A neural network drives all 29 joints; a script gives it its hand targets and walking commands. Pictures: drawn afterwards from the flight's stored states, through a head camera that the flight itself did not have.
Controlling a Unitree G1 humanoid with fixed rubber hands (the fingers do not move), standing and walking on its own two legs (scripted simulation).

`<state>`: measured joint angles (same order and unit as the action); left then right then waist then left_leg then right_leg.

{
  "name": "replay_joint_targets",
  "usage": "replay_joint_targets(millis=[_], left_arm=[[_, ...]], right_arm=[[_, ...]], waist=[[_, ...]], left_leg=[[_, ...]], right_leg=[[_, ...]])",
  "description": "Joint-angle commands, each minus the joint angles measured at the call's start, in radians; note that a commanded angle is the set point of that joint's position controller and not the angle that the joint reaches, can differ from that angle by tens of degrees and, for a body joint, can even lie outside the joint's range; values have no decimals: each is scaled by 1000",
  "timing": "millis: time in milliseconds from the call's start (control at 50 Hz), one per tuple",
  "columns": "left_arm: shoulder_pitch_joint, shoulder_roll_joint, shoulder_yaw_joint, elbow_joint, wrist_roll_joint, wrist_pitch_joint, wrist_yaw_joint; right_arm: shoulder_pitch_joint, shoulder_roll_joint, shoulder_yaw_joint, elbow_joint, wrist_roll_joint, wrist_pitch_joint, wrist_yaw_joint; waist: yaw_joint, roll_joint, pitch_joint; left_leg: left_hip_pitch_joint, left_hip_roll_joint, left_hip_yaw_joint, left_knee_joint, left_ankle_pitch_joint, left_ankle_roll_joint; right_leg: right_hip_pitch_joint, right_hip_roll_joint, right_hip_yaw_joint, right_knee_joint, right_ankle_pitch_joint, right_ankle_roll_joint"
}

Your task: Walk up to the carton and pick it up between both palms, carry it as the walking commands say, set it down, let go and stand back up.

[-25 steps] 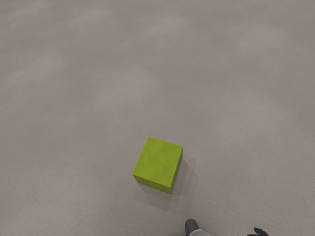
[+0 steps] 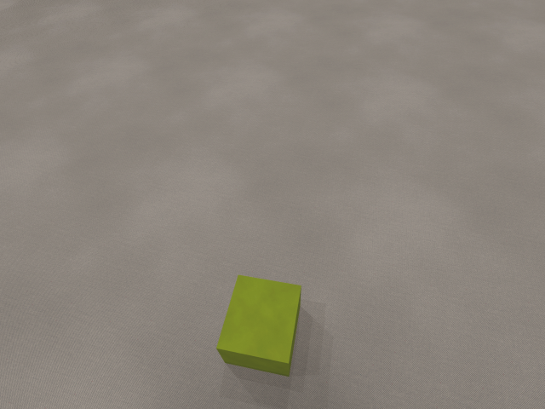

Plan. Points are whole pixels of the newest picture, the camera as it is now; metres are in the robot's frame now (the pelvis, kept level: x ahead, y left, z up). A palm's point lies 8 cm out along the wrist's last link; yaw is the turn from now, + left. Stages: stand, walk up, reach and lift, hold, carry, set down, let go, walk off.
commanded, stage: walk up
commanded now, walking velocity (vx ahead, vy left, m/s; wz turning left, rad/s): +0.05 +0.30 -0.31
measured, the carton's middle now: (262, 324) +0.48 +0.09 -0.68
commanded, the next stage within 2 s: none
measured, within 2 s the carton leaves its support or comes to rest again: neither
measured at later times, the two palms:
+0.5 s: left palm out of the picture +0.13 +0.38 -0.13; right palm out of the picture +0.07 -0.14 -0.10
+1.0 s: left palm out of the picture +0.15 +0.35 -0.09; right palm out of the picture +0.08 -0.17 -0.12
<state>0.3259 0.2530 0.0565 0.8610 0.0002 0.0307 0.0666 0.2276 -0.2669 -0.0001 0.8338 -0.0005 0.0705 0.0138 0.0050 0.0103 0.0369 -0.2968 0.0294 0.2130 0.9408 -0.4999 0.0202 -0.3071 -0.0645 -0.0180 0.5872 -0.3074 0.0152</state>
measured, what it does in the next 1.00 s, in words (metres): steps on the spot: left foot, then right foot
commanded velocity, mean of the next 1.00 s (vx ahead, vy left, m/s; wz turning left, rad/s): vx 0.01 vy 0.13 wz -0.19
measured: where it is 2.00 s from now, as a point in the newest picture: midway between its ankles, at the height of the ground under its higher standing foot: outside the picture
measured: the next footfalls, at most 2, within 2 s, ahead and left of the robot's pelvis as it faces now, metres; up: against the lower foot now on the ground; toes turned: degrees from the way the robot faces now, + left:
left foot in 0.22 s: +0.04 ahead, +0.20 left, +0.00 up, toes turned +6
right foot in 0.74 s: +0.06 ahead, -0.03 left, +0.00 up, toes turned -9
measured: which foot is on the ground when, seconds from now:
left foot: up 0.00-0.20, down 0.22-0.76, up 0.78-1.00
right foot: down 0.00-0.22, up 0.24-0.72, down 0.74-1.00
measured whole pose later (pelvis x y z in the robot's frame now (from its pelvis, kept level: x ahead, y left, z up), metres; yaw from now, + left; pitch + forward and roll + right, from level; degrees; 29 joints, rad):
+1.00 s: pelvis +0.04 +0.09 +0.01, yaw -11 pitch +1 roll +4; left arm 0.26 0.26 0.06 0.86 0.00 0.02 0.04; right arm 0.20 -0.25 0.00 0.81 0.00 0.08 -0.01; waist 0.01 0.00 0.03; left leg -0.31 0.04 0.17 0.89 -0.44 0.00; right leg -0.27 -0.07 0.07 0.51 -0.26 0.00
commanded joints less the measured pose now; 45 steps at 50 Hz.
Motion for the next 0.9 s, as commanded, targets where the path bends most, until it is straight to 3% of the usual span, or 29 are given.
replay_joint_targets(millis=[0,40,100,120,160,180,200,220,240,260,280,300,340,360,440,500,580,600,620,660,680,700,720,740,760,780,820,860,880], left_arm=[[72,180,47,12,50,-9,10],[90,192,54,3,54,-11,2],[5,206,60,-29,54,-9,-8],[-50,206,57,-47,52,-11,-14],[-44,196,55,-39,41,-27,-22],[-37,158,43,-41,42,-30,-22],[-25,89,32,-63,45,-28,-25],[-21,47,13,-82,44,-13,-19],[32,41,7,-68,45,-8,-13],[11,52,-2,-71,33,-5,-16],[-15,53,-1,-59,31,-4,-19],[3,56,7,-44,32,-2,-31],[20,54,4,-6,13,18,-43],[18,29,0,-16,15,16,-48],[-13,44,-1,-14,22,23,-45],[-33,29,-8,-21,14,30,-51],[-84,35,-14,-52,19,20,-53],[-72,29,-16,-58,20,13,-51],[-81,46,-17,-67,21,10,-50],[-87,52,-15,-81,19,-1,-49],[-44,47,-18,-59,22,-9,-51],[-2,72,-16,-42,24,-13,-47],[51,94,1,-24,30,-25,-43],[78,188,29,-15,43,-33,-37],[120,240,31,4,45,-30,-33],[95,199,29,1,46,-26,-37],[-15,169,26,-43,43,-23,-25],[-18,161,16,-41,41,-23,-20],[37,164,19,-24,41,-25,-15]], right_arm=[[-66,-73,-59,-100,-36,12,26],[-49,-52,-58,-94,-33,14,40],[-38,-59,-53,-87,-24,10,44],[-21,-57,-53,-79,-20,6,41],[46,-54,-52,-42,-6,-13,27],[144,-98,-66,-15,-4,-26,13],[228,-168,-81,11,-19,-47,4],[225,-232,-93,-5,-29,-51,1],[200,-223,-88,-18,-35,-53,0],[150,-174,-75,-35,-30,-52,-13],[108,-103,-60,-46,-28,-58,-24],[106,-82,-57,-44,-22,-65,-36],[152,-112,-64,-65,-3,-83,-53],[101,-91,-52,-67,-15,-71,-53],[121,-61,-53,-63,-17,-56,-54],[114,-64,-49,-60,-18,-50,-55],[116,-77,-55,-58,-24,-47,-53],[86,-77,-55,-55,-26,-37,-55],[79,-78,-60,-60,-20,-37,-55],[89,-101,-70,-52,-25,-33,-53],[68,-96,-72,-51,-18,-31,-51],[46,-128,-79,-61,-11,-31,-52],[47,-115,-77,-60,-11,-26,-50],[43,-76,-68,-94,-9,-24,-45],[30,-43,-65,-105,-4,-1,-37],[4,-54,-62,-113,-1,11,-32],[-26,-50,-61,-107,-18,16,-24],[-29,-56,-64,-93,-18,14,-20],[-18,-68,-72,-74,-25,20,-15]], waist=[[36,-164,95],[43,-264,76],[17,-326,74],[-7,-360,68],[-28,-351,-41],[-75,-232,-133],[-85,29,-221],[-63,203,-212],[-27,198,-201],[-26,155,-144],[-18,95,-123],[-1,109,-134],[-1,88,-159],[19,179,-141],[-16,137,-166],[-9,142,-95],[-33,152,-101],[-19,169,-96],[-32,138,-104],[-32,148,-108],[-8,167,-138],[19,117,-139],[43,77,-175],[59,-127,-157],[75,-256,-104],[53,-241,-31],[38,-169,65],[38,-185,33],[42,-134,28]], left_leg=[[-189,53,-221,77,95,-63],[-143,15,-170,-4,84,-69],[-1,-4,-149,-192,75,-82],[84,-11,-134,-290,118,-89],[245,-25,-95,-533,274,-87],[374,35,-119,-631,361,-54],[486,243,-274,-694,486,2],[441,408,-341,-612,697,42],[368,405,-312,-571,849,27],[328,377,-210,-556,940,33],[353,329,-172,-548,1012,32],[383,304,-116,-511,1160,11],[422,343,-120,-465,1337,-20],[367,273,-39,-505,1273,-7],[433,258,-19,-509,1175,27],[372,267,-8,-503,1088,34],[382,278,-14,-470,1028,82],[369,267,-5,-458,953,102],[373,288,-14,-439,932,114],[352,291,-30,-411,872,101],[363,271,-7,-367,844,84],[322,254,8,-309,830,58],[202,189,28,-210,650,22],[-32,91,24,-78,293,-27],[-177,21,-46,26,-178,-38],[-130,37,-162,62,-149,-32],[-180,27,-193,88,-34,-53],[-179,14,-193,79,54,-63],[-203,4,-206,111,83,-67]], right_leg=[[-11,-271,412,-364,123,-124],[-15,-246,371,-386,99,-114],[-86,-193,279,-382,57,-95],[-110,-172,243,-371,113,-77],[-58,-141,176,-229,339,-59],[-84,-87,120,-61,266,-33],[-222,34,28,194,-156,-13],[-330,52,23,400,-343,12],[-333,18,68,498,-349,2],[-331,-2,83,545,-271,4],[-344,2,68,562,-204,12],[-351,20,46,586,-172,9],[-354,38,38,591,-132,29],[-292,26,26,547,-88,32],[-277,49,-30,440,-60,30],[-271,45,-39,403,-50,26],[-236,50,-58,263,-63,14],[-230,37,-54,227,-68,16],[-220,46,-65,189,-75,15],[-169,42,-56,85,-62,14],[-115,47,-59,-18,-19,0],[-40,62,-80,-111,102,-9],[103,-13,14,-146,413,-29],[227,-169,265,-139,716,-102],[211,-317,490,-181,855,-179],[47,-288,463,-224,676,-207],[-11,-261,475,-299,321,-176],[28,-218,429,-296,371,-145],[70,-240,475,-304,372,-130]])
